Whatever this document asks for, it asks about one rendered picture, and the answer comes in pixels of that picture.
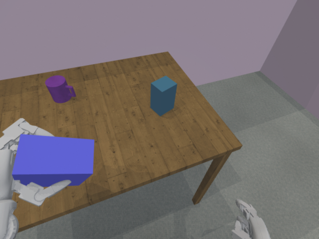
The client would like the table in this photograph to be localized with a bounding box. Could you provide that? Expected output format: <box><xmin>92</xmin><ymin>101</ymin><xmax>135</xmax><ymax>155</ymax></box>
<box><xmin>0</xmin><ymin>52</ymin><xmax>242</xmax><ymax>233</ymax></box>

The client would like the robot left hand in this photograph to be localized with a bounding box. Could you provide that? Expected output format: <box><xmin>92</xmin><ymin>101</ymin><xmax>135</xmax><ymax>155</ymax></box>
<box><xmin>0</xmin><ymin>118</ymin><xmax>71</xmax><ymax>207</ymax></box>

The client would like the sponge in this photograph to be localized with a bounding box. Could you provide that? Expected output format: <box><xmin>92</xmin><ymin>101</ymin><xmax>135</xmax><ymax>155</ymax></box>
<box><xmin>12</xmin><ymin>134</ymin><xmax>94</xmax><ymax>187</ymax></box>

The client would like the left robot forearm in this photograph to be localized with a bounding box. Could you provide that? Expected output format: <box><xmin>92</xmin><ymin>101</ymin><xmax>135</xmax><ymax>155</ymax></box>
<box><xmin>0</xmin><ymin>200</ymin><xmax>19</xmax><ymax>239</ymax></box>

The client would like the robot right hand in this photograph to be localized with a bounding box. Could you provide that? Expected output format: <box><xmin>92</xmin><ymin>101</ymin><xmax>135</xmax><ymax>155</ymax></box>
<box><xmin>232</xmin><ymin>199</ymin><xmax>271</xmax><ymax>239</ymax></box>

